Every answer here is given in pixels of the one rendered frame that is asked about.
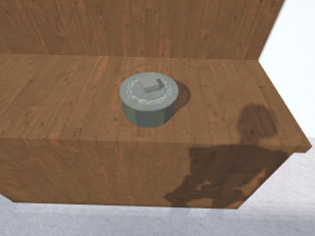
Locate pot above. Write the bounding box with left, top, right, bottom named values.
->
left=121, top=100, right=174, bottom=128

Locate lid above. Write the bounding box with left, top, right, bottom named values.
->
left=119, top=72, right=179, bottom=112

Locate knob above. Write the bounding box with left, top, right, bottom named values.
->
left=139, top=76, right=159, bottom=92

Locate table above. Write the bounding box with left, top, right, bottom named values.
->
left=0, top=0, right=312, bottom=209

